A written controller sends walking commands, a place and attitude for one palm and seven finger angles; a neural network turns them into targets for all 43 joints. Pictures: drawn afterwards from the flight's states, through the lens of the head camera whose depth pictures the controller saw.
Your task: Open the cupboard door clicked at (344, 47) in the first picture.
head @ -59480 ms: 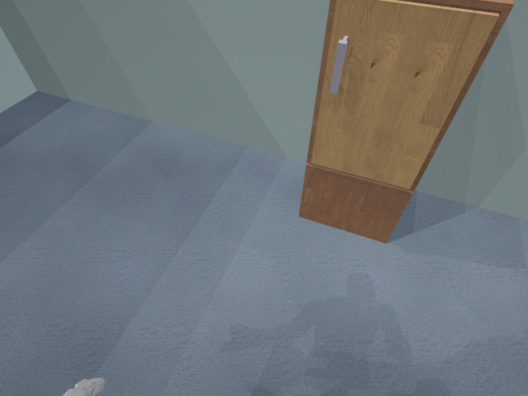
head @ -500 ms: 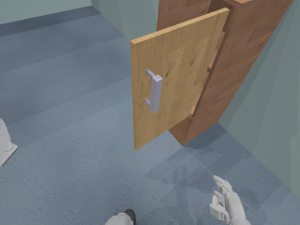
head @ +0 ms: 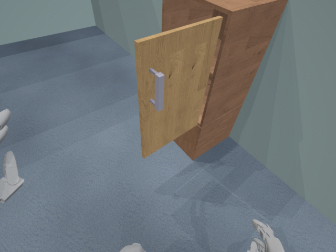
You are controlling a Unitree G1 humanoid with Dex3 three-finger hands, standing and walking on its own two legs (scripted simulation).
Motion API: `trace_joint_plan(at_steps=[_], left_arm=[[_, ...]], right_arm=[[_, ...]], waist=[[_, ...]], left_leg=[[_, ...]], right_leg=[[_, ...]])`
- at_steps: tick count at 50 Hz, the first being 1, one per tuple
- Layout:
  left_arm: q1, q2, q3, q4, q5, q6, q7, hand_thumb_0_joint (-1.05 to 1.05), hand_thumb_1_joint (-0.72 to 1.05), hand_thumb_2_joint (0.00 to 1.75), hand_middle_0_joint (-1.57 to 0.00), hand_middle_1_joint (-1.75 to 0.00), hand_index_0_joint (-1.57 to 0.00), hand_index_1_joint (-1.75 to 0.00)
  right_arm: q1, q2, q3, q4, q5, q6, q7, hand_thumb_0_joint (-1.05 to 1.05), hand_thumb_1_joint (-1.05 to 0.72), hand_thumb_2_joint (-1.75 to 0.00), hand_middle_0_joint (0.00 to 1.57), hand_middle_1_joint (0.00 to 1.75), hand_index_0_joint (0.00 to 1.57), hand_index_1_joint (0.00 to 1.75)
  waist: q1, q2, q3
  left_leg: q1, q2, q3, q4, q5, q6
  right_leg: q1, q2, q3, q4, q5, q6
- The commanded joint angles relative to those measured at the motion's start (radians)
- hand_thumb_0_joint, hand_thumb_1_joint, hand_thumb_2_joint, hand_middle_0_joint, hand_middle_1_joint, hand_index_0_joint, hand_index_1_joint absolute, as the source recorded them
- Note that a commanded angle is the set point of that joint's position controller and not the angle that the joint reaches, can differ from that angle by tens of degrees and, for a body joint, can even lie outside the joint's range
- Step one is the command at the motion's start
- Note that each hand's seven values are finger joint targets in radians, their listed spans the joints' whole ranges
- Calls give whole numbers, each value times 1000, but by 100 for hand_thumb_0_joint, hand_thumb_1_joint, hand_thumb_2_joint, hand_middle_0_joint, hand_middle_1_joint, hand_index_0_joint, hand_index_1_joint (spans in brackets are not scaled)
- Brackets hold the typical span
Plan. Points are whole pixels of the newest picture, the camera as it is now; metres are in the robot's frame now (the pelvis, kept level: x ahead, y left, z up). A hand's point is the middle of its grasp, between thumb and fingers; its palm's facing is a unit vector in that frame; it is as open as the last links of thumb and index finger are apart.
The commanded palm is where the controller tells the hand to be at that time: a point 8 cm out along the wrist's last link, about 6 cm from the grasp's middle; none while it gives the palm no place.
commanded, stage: stop stepping back and stand still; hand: left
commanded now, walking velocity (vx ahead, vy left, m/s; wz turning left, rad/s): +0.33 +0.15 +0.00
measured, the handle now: (155, 90) +0.62 +0.08 +0.04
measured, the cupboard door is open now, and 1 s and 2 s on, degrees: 93 93 93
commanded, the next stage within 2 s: let the arm hang, fingers relaxed in 0.42 s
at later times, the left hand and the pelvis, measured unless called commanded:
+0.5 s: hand (8, 196) +0.16 +0.26 +0.17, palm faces +0.43 -0.75 -0.50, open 7.4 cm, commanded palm none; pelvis -0.03 +0.00 -0.01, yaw +1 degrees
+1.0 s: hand out of the picture -0.06 +0.21 -0.17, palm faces +0.12 -0.96 -0.24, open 7.1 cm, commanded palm none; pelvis -0.05 +0.01 +0.00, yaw +5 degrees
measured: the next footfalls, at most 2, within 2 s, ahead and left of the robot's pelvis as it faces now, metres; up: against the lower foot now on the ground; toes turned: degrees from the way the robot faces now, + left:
left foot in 0.20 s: -0.01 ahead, +0.14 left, +0.00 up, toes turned +5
left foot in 0.70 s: +0.00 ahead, +0.14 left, +0.00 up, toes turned +8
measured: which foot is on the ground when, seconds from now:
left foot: up 0.00-0.18, down 0.20-0.46, up 0.48-0.68, down 0.70-1.00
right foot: down 0.00-1.00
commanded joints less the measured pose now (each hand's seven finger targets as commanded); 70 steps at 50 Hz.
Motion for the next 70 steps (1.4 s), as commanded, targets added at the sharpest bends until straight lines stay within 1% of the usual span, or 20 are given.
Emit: trace_joint_plan(at_steps=[1, 6, 8, 11, 13, 17, 20, 21, 23, 24, 25, 26, 29, 32, 34, 36, 38, 41, 52, 70], left_arm=[[-234, 131, 71, -71, 17, -74, 27, 0, 90, 90, -20, -30, -20, -30], [-229, 124, 61, -23, 44, -102, 39, 0, 90, 90, -20, -30, -20, -30], [-209, 130, 85, -79, 41, -113, 46, 0, 90, 90, -20, -30, -20, -30], [-170, 153, 127, -167, 26, -131, 47, 0, 90, 90, -20, -30, -20, -30], [-147, 148, 127, -163, 37, -125, 42, 0, 90, 90, -20, -30, -20, -30], [-131, 118, 100, -126, 33, -114, 38, 0, 90, 90, -20, -30, -20, -30], [-116, 132, 120, -87, 29, -114, 31, 0, 90, 90, -20, -30, -20, -30], [-97, 147, 133, -51, 30, -111, 30, 0, 90, 90, -20, -30, -20, -30], [-91, 141, 131, -48, 12, -108, 26, 0, 90, 90, -20, -30, -20, -30], [-104, 143, 130, -62, 12, -116, 29, 0, 90, 90, -20, -30, -20, -30], [-122, 151, 141, -67, 15, -125, 34, 0, 90, 90, -20, -30, -20, -30], [-247, -47, -266, 651, 97, 57, -82, 0, 90, 90, -20, -30, -20, -30], [-272, -152, -300, 743, 84, 149, -126, 0, 90, 90, -20, -30, -20, -30], [-314, -125, -332, 936, 80, 149, -129, 0, 90, 90, -20, -30, -20, -30], [-319, -150, -352, 1051, 77, 146, -133, 0, 90, 90, -20, -30, -20, -30], [-356, -118, -354, 1161, 80, 143, -128, 0, 90, 90, -20, -30, -20, -30], [-371, -116, -364, 1293, 65, 137, -129, 0, 90, 90, -20, -30, -20, -30], [-326, -165, -355, 1425, 65, 126, -118, 0, 90, 90, -20, -30, -20, -30], [-306, -185, -389, 1648, 55, 132, -113, 0, 90, 90, -20, -30, -20, -30], [-244, -244, -384, 1689, 60, 136, -103, 0, 90, 90, -20, -30, -20, -30]], right_arm=[[-81, -124, -37, -109, 4, -53, -25, 0, -90, -90, 20, 30, 20, 30], [-97, -116, -34, -106, 1, -97, -45, 0, -90, -90, 20, 30, 20, 30], [-68, -111, -29, -118, 0, -104, -41, 0, -90, -90, 20, 30, 20, 30], [-61, -148, -46, -158, 14, -105, -28, 0, -90, -90, 20, 30, 20, 30], [-57, -109, -32, -127, -3, -108, -20, 0, -90, -90, 20, 30, 20, 30], [-59, -123, -33, -115, 5, -128, -9, 0, -90, -90, 20, 30, 20, 30], [-71, -131, -32, -122, 6, -108, -7, 0, -90, -90, 20, 30, 20, 30], [-75, -125, -31, -124, 6, -101, -7, 0, -90, -90, 20, 30, 20, 30], [-57, -107, -48, -134, 21, -87, 3, 0, -90, -90, 20, 30, 20, 30], [-70, -108, -50, -135, 19, -79, 6, 0, -90, -90, 20, 30, 20, 30], [-70, -101, -41, -130, 15, -75, 6, 0, -90, -90, 20, 30, 20, 30], [-133, -175, -84, 75, -1, -90, 95, 0, -90, -90, 20, 30, 20, 30], [33, -40, -27, 38, 6, 79, 84, 0, -90, -90, 20, 30, 20, 30], [59, -88, -37, 69, -23, 102, 85, 0, -90, -90, 20, 30, 20, 30], [11, -153, -32, 98, -37, 90, 76, 0, -90, -90, 20, 30, 20, 30], [-44, -130, -14, 132, -31, 94, 65, 0, -90, -90, 20, 30, 20, 30], [-17, -91, 0, 214, -23, 96, 57, 0, -90, -90, 20, 30, 20, 30], [19, -66, -3, 286, -19, 93, 43, 0, -90, -90, 20, 30, 20, 30], [134, -28, -3, 455, -12, 107, 39, 0, -90, -90, 20, 30, 20, 30], [190, 27, -6, 497, -14, 97, 33, 0, -90, -90, 20, 30, 20, 30]], waist=[[-43, -47, 32], [1, -59, 31], [-8, -22, -21], [-5, 206, -116], [-24, 309, -27], [-26, 210, 11], [-18, 198, -17], [-17, 118, -25], [-13, -148, -73], [-2, -147, -75], [-9, -98, -63], [-22, -44, -2], [-42, -127, 13], [-42, -157, 5], [-7, 7, -38], [10, -2, -25], [-8, 140, -19], [0, 195, -76], [-9, 29, 65], [-4, 71, 118]], left_leg=[[68, 50, -6, 283, -32, -8], [172, 35, 81, -153, -141, 54], [271, 27, 80, -340, -131, 72], [408, 223, -189, -382, 132, 131], [337, 299, -281, -487, 97, 177], [304, 256, -131, -390, 249, 143], [176, 210, -48, -314, 138, 99], [116, 164, -12, -248, 52, 79], [43, 20, 66, 56, -166, 25], [3, 22, 23, 214, -229, 22], [-23, 42, -11, 261, -211, 20], [-96, 148, -31, 295, -297, 37], [133, 33, 80, 45, -193, 16], [269, 36, 45, -179, 23, 41], [265, 185, -133, -254, 264, 106], [153, 140, -86, -255, 142, 79], [234, 109, -27, -269, 137, 42], [278, 124, -21, -300, 178, 36], [291, 120, -12, -402, 32, 44], [237, 116, -24, -444, -46, 51]], right_leg=[[-298, -292, 283, -351, -405, -46], [-131, -282, 292, -287, -360, -63], [-64, -215, 237, -188, -267, -30], [-97, -40, 37, 165, 65, 49], [-215, -29, -14, 314, -193, 72], [-137, -28, -51, 155, -102, 74], [75, -29, -35, -23, 35, 53], [127, -78, 62, -53, 107, 23], [108, -288, 435, -202, 13, -82], [109, -352, 484, -242, 9, -115], [110, -362, 439, -227, 59, -132], [22, -443, 230, -76, 329, -158], [-118, -257, 64, -61, 323, -100], [-133, -232, 67, -24, 172, -38], [-110, -141, 28, 33, 88, 37], [5, -148, 81, -61, 47, 41], [-12, -181, 108, -92, 89, 5], [83, -170, 67, -109, 221, 13], [4, -164, 56, -226, -25, 8], [-41, -148, 49, -177, -34, 16]])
